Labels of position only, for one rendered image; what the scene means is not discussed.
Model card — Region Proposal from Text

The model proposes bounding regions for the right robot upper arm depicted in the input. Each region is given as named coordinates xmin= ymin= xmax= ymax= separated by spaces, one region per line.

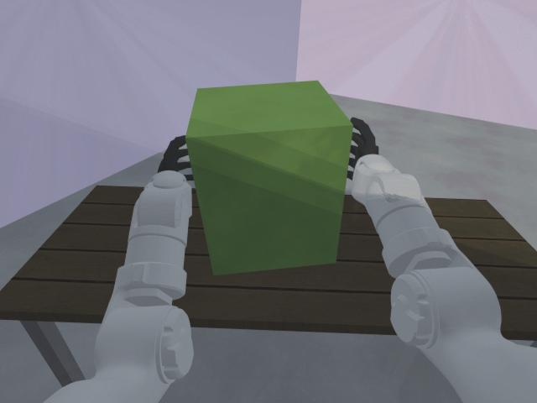
xmin=390 ymin=267 xmax=537 ymax=403

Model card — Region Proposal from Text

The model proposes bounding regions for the robot left hand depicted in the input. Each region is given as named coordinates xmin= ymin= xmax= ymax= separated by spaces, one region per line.
xmin=158 ymin=135 xmax=196 ymax=194

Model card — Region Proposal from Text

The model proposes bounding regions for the left robot upper arm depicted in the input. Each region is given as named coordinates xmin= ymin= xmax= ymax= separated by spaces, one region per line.
xmin=43 ymin=305 xmax=194 ymax=403

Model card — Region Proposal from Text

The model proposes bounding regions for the robot left forearm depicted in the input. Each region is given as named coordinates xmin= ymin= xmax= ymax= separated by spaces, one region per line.
xmin=94 ymin=170 xmax=192 ymax=370

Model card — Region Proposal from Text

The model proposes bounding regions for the robot right forearm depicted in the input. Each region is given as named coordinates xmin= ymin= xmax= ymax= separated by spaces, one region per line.
xmin=352 ymin=154 xmax=502 ymax=327

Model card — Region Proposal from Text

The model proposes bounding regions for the robot right hand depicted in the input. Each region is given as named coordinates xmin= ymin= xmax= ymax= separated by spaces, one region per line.
xmin=347 ymin=118 xmax=378 ymax=180

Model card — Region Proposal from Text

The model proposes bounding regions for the carton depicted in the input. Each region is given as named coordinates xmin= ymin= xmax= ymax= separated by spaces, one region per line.
xmin=185 ymin=81 xmax=353 ymax=275

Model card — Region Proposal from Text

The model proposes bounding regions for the table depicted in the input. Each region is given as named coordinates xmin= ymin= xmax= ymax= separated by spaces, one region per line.
xmin=0 ymin=186 xmax=537 ymax=387

